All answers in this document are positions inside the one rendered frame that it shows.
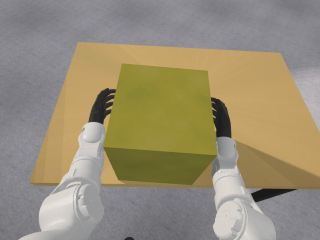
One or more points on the left robot hand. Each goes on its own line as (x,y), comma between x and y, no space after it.
(98,111)

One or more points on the carton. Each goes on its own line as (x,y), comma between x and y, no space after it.
(161,125)

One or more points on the left robot forearm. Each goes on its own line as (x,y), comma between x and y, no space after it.
(87,165)

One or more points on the table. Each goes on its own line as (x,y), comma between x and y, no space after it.
(277,140)

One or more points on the robot right upper arm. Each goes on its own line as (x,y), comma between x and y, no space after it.
(237,221)

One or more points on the robot left upper arm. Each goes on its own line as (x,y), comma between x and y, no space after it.
(70,214)

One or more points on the right robot hand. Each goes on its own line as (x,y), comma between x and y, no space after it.
(221,121)

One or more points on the right robot forearm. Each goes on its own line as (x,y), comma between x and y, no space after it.
(226,177)

